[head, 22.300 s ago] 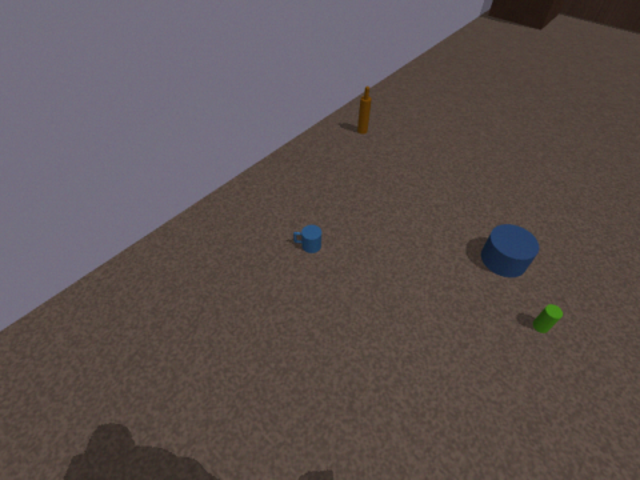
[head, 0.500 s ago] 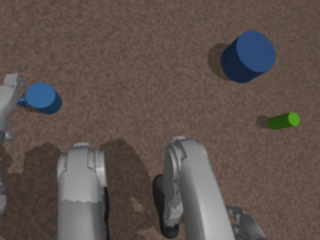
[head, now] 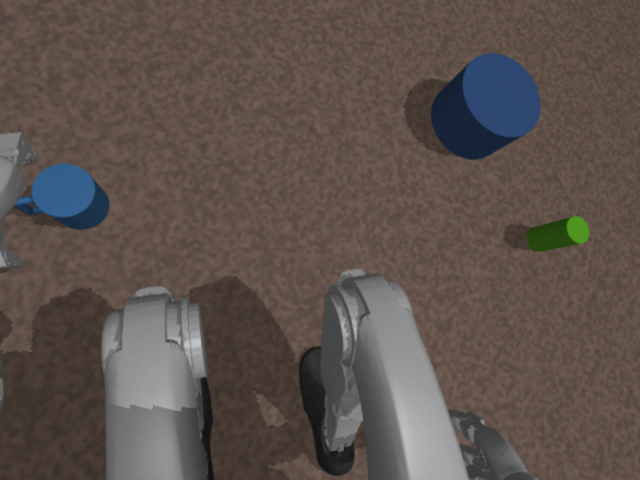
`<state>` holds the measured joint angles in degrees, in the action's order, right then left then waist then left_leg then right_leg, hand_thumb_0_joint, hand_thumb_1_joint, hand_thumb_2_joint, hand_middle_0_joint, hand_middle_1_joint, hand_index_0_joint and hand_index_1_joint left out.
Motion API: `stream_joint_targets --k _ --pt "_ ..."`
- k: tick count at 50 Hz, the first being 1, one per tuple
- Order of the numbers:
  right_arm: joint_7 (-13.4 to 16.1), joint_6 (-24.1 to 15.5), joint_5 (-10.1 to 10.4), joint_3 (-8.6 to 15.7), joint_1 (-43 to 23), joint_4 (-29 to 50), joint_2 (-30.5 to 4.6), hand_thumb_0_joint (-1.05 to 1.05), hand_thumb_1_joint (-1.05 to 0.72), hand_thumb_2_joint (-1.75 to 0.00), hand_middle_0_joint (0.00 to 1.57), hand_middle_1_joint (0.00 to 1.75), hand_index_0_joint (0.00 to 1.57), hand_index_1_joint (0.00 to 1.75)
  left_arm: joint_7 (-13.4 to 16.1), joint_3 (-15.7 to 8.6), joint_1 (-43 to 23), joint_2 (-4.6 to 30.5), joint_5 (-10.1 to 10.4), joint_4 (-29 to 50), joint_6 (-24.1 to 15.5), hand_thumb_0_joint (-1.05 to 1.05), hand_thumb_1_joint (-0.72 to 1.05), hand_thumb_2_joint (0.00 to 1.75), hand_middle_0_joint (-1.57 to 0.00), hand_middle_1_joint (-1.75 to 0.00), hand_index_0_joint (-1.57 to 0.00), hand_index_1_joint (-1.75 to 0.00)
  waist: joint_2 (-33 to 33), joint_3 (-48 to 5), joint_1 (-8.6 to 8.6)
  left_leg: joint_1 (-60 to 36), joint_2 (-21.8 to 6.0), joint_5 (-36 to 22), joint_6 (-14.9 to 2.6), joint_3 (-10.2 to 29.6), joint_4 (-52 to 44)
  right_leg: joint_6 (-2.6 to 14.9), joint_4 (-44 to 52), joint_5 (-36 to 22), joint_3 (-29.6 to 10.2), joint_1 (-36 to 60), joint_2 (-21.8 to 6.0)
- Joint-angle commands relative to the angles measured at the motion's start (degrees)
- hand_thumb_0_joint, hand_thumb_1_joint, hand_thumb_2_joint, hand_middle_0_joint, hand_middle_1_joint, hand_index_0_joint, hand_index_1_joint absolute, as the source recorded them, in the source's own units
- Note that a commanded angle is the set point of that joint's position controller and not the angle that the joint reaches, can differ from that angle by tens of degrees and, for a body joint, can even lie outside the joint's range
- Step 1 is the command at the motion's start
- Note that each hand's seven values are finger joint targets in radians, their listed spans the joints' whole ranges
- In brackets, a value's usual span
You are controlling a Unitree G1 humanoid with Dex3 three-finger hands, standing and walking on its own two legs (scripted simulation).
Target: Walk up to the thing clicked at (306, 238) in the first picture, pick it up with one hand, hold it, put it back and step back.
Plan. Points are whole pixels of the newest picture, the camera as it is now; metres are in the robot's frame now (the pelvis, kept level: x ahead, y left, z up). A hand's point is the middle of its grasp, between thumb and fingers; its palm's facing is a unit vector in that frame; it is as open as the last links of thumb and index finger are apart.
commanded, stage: rise first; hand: left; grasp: from above
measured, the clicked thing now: (61, 200) +0.47 +0.32 -0.29
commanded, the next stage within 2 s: approach in 1.04 s
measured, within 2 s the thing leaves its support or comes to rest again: neither
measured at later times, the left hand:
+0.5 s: hand (3, 207) +0.42 +0.35 -0.18, palm faces -0.45 -0.10 -0.89, open 13.8 cm
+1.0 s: hand out of the picture +0.42 +0.35 -0.16, palm faces -0.46 -0.08 -0.89, open 13.6 cm
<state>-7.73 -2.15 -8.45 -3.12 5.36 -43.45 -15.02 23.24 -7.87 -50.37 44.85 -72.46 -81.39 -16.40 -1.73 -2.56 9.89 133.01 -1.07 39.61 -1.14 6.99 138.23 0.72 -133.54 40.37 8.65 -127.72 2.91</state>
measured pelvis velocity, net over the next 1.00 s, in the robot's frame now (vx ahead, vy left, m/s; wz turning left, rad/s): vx -0.01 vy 0.00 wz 0.00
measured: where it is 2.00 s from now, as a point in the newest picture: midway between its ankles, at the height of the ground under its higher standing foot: (263, 443)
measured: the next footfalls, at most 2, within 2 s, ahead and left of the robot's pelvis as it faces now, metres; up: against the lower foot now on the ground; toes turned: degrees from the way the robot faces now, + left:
none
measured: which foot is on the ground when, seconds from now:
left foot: down 0.00-1.00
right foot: down 0.00-1.00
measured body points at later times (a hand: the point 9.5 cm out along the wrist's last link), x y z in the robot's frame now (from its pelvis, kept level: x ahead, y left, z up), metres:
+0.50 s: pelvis +0.00 +0.00 +0.00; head +0.24 +0.09 +0.37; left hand +0.44 +0.35 -0.13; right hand +0.07 -0.27 -0.11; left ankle +0.07 +0.12 -0.30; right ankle +0.09 -0.11 -0.30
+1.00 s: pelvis -0.01 +0.00 +0.00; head +0.23 +0.09 +0.38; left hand +0.44 +0.35 -0.11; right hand +0.08 -0.27 -0.10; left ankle +0.07 +0.12 -0.30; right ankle +0.09 -0.11 -0.30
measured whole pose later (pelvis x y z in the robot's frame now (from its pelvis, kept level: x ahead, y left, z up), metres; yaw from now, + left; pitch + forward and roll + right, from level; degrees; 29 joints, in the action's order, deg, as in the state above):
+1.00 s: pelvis -0.01 +0.00 +0.00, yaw +0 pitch +33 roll -10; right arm -7.8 -2.2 -7.5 -4.7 7.5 -41.8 -15.5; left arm 20.5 -5.9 -51.7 46.8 -72.2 -80.5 -15.5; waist -1.7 -2.8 11.3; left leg 132.8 -0.6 38.4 -1.5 7.1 137.3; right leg 0.2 -132.2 39.4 8.7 -126.9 2.7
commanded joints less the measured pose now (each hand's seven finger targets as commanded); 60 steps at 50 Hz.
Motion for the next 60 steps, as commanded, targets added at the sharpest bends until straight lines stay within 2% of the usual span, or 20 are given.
stream_joint_targets --k 1,3,8,13,16,24,29,31,32,37,38,40,42,44,49,50,55,57,59,60 --pt "0.8 -0.2 0.0 3.9 11.7 0.6 -13.9 0.0 -0.91 -0.9 0.2 0.3 0.2 0.3 2.3 -2.0 -15.5 16.4 0.5 7.0 0.2 0.0 -0.54 1.0 -0.09 -1.05 -0.09 -1.05 16.9 -38.7 -0.1 -31.0 0.7 -11.1 -0.76 -2.5 -13.9 1.67 13.3 -13.0 0.7 16.5 1.6" --pt "0.9 -0.2 -0.1 3.8 11.6 0.9 -14.2 0.0 -0.91 -0.9 0.2 0.3 0.2 0.3 2.4 -1.8 -16.8 16.4 0.5 6.7 0.2 0.0 -0.54 1.0 -0.09 -1.05 -0.09 -1.05 17.1 -37.1 0.83 -30.1 0.7 -9.9 -0.7 -2.3 -14.1 1.58 13.2 -12.1 0.9 15.7 1.4" --pt "0.9 -0.4 0.1 3.4 11.6 0.7 -14.6 0.0 -0.91 -0.9 0.2 0.3 0.2 0.3 2.1 -0.8 -17.5 16.7 0.3 6.1 0.4 0.0 -0.53 1.0 -0.09 -1.05 -0.09 -1.05 18.6 -37.8 0.81 -31.6 0.5 -10.1 -0.42 -1.7 -14.3 1.74 12.6 -12.3 1.2 14.1 1.4" --pt "0.8 -0.6 -0.1 2.9 12.1 1.0 -14.8 0.0 -0.91 -0.9 0.2 0.3 0.2 0.3 2.3 -0.8 -19.0 17.1 0.4 5.3 0.5 0.0 -0.54 1.01 -0.09 -1.04 -0.09 -1.04 19.0 -35.8 1.73 -30.1 0.6 -8.6 -0.39 -1.8 -14.5 1.68 12.7 -11.4 1.3 14.0 1.2" --pt "0.8 -0.7 -0.1 2.7 12.6 1.1 -14.9 0.0 -0.91 -0.9 0.2 0.3 0.2 0.3 2.3 -1.5 -19.6 18.3 0.1 6.4 0.6 0.0 -0.52 0.99 -0.1 -1.05 -0.1 -1.04 19.1 -38.6 1.53 -31.6 0.6 -10.8 -0.43 -1.9 -13.8 1.58 12.4 -13.3 1.3 15.2 1.3" --pt "0.6 -0.7 -0.2 2.4 12.7 1.6 -14.8 0.0 -0.91 -0.9 0.2 0.3 0.2 0.3 1.4 -1.9 -18.4 19.9 0.5 6.5 0.9 0.0 -0.51 0.98 -0.12 -1.03 -0.12 -1.03 19.6 -37.8 1.25 -30.0 0.6 -10.5 -0.69 -2.5 -13.5 1.5 13.0 -13.1 1.1 16.4 1.4" --pt "0.6 -0.5 0.1 2.6 13.5 1.6 -14.9 0.0 -0.91 -0.9 0.2 0.3 0.2 0.3 0.4 -1.8 -16.4 19.2 1.3 6.4 1.1 0.0 -0.5 0.96 -0.13 -1.02 -0.13 -1.02 17.0 -37.4 1.42 -29.2 0.6 -10.6 -1.0 -2.7 -13.4 1.25 13.9 -13.5 0.9 17.9 1.5" --pt "0.6 -0.5 0.2 2.6 13.4 1.8 -14.8 0.0 -0.91 -0.9 0.2 0.3 0.2 0.3 0.0 -1.2 -17.1 18.8 1.5 7.7 1.1 0.0 -0.49 0.96 -0.14 -1.01 -0.14 -1.01 18.4 -37.0 1.45 -29.4 0.5 -10.2 -0.85 -2.6 -13.7 1.35 13.9 -13.1 0.9 17.3 1.4" --pt "0.7 -0.3 0.3 2.8 13.2 1.7 -14.8 0.0 -0.91 -0.9 0.2 0.3 0.2 0.3 -0.1 -1.6 -17.6 19.1 1.4 9.4 0.9 0.0 -0.49 0.95 -0.15 -0.99 -0.14 -1.0 19.0 -39.4 0.92 -31.0 0.5 -10.7 -0.66 -2.3 -14.0 1.48 13.7 -13.2 1.1 17.3 1.5" --pt "0.6 -0.1 0.6 2.7 13.5 1.9 -14.5 0.0 -0.91 -0.9 0.2 0.3 0.2 0.3 -0.7 -0.2 -16.5 17.5 1.3 7.7 0.8 0.0 -0.47 0.95 -0.16 -0.98 -0.15 -0.99 17.2 -36.7 1.65 -29.5 0.5 -10.2 -0.87 -2.4 -14.2 1.44 14.4 -13.1 1.0 17.3 1.7" --pt "0.6 -0.2 0.5 2.6 13.9 1.9 -14.8 0.0 -0.91 -0.9 0.2 0.3 0.2 0.3 -0.5 -0.8 -18.0 18.2 1.5 9.1 0.6 0.0 -0.48 0.96 -0.16 -0.97 -0.15 -0.98 17.5 -37.2 1.92 -29.5 0.7 -10.0 -0.83 -2.2 -14.5 1.4 14.4 -12.9 1.1 17.4 1.5" --pt "0.6 -0.2 0.8 2.7 13.1 2.1 -14.8 0.0 -0.91 -0.9 0.2 0.3 0.2 0.3 -0.6 -0.5 -17.3 18.0 1.7 8.7 0.6 0.0 -0.48 0.95 -0.17 -0.97 -0.16 -0.98 18.4 -36.5 1.1 -30.1 0.6 -8.9 -0.58 -1.9 -15.4 1.7 14.0 -11.8 1.2 15.7 1.3" --pt "0.8 -0.1 0.7 2.6 13.0 2.2 -14.9 0.0 -0.91 -0.9 0.2 0.3 0.2 0.3 -0.5 -0.7 -18.5 18.7 1.1 10.0 0.4 0.0 -0.46 0.94 -0.19 -0.95 -0.17 -0.96 19.5 -38.1 1.24 -31.0 0.6 -9.4 -0.58 -2.0 -15.2 1.62 14.2 -12.2 1.2 16.3 1.5" --pt "0.7 -0.2 0.8 2.9 13.2 2.1 -14.5 0.0 -0.91 -0.9 0.2 0.3 0.2 0.3 -0.6 0.2 -17.5 17.2 0.9 7.7 0.7 0.0 -0.46 0.94 -0.18 -0.96 -0.17 -0.97 18.8 -35.7 1.62 -30.5 0.6 -8.3 -0.45 -1.8 -15.9 1.78 14.1 -11.3 1.2 14.8 1.3" --pt "0.8 -0.3 1.1 3.0 13.3 2.1 -14.9 0.0 -0.91 -0.9 0.2 0.3 0.2 0.3 -0.4 0.1 -17.2 17.1 1.1 8.7 1.2 0.0 -0.44 0.92 -0.21 -0.93 -0.19 -0.94 19.8 -38.4 0.87 -33.5 0.5 -11.0 -0.31 -1.6 -16.2 1.73 13.9 -13.4 1.3 15.3 1.2" --pt "0.7 -0.3 0.9 2.8 13.6 2.3 -14.8 0.0 -0.91 -0.9 0.2 0.3 0.2 0.3 -0.5 0.5 -18.5 16.7 1.1 8.2 1.2 0.0 -0.44 0.93 -0.22 -0.91 -0.2 -0.93 19.3 -37.2 2.53 -32.1 0.6 -10.6 -0.44 -1.6 -15.8 1.57 14.1 -13.2 1.3 15.5 1.2" --pt "0.7 -0.5 0.8 2.5 13.3 2.4 -14.7 0.0 -0.91 -0.9 0.2 0.3 0.2 0.3 -0.4 0.5 -17.4 16.8 1.0 7.0 0.9 0.0 -0.42 0.9 -0.23 -0.91 -0.22 -0.92 19.1 -36.7 1.61 -31.7 0.8 -9.2 -0.41 -1.9 -16.1 1.73 14.3 -12.1 1.2 15.4 1.2" --pt "0.7 -0.4 0.8 2.6 13.2 2.3 -14.7 0.0 -0.91 -0.9 0.2 0.3 0.2 0.3 -0.1 -0.3 -17.3 17.5 0.8 7.7 0.8 0.0 -0.46 0.96 -0.25 -0.88 -0.2 -0.92 18.5 -37.1 1.23 -30.5 0.9 -8.9 -0.55 -2.3 -15.9 1.69 14.6 -11.7 1.0 16.1 1.3" --pt "0.6 -0.6 0.7 2.2 13.1 2.3 -14.4 0.0 -0.9 -0.89 0.2 0.3 0.2 0.3 0.3 0.7 -18.4 16.4 1.2 7.1 0.6 0.0 -0.45 0.93 -0.16 -0.96 -0.16 -0.96 18.2 -36.5 2.1 -29.9 0.9 -9.3 -0.67 -2.6 -15.3 1.59 14.8 -12.3 0.9 16.3 1.4" --pt "0.7 -0.7 0.6 2.3 13.3 1.9 -14.3 0.0 -0.9 -0.89 0.2 0.3 0.2 0.3 0.3 2.0 -18.5 14.5 1.2 5.6 0.6 0.0 -0.47 0.95 -0.14 -0.98 -0.14 -0.98 16.4 -35.8 3.05 -29.2 0.8 -8.7 -0.88 -2.5 -15.0 1.5 15.3 -11.9 0.9 15.8 1.6"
